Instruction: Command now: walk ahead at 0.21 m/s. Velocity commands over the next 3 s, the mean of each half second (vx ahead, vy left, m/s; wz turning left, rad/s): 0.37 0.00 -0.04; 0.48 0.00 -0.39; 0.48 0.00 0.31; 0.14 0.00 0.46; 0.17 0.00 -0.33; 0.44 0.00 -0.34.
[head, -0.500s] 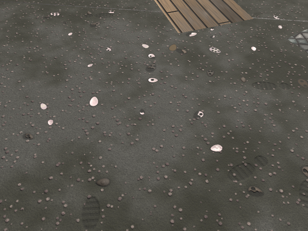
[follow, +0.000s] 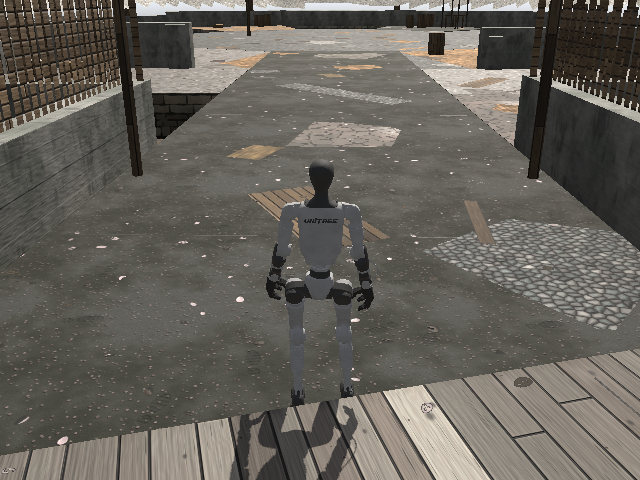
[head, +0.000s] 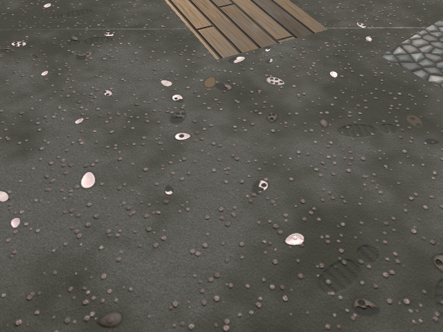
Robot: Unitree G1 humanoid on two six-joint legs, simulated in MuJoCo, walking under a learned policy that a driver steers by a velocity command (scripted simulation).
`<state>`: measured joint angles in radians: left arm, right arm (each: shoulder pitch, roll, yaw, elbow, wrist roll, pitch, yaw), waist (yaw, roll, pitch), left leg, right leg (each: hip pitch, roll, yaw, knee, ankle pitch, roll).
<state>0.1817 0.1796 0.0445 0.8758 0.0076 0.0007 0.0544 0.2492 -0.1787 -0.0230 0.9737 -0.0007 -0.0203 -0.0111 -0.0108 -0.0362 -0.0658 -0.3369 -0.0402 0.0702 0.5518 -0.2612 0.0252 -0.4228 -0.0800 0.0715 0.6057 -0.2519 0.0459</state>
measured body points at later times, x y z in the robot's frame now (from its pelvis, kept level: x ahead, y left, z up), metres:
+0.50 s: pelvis +0.15 +0.02 +0.02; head +0.17 +0.03 +0.47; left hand +0.29 +0.27 -0.11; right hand +0.12 -0.23 -0.12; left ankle +0.07 +0.11 -0.73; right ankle +0.25 -0.14 -0.65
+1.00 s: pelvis +0.43 -0.07 +0.02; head +0.46 -0.08 +0.47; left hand +0.57 +0.17 -0.11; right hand +0.52 -0.37 -0.08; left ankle +0.59 +0.08 -0.65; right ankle +0.42 -0.13 -0.73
